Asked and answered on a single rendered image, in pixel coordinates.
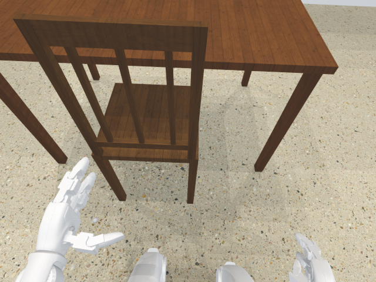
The left robot hand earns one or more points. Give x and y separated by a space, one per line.
63 212

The chair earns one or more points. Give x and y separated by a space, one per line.
142 122

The left robot shin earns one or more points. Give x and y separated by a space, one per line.
153 250

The table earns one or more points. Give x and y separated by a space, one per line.
243 35

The left robot forearm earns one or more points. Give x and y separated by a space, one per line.
43 266

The left robot thigh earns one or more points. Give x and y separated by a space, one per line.
151 267

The right robot hand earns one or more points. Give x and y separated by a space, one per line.
316 268

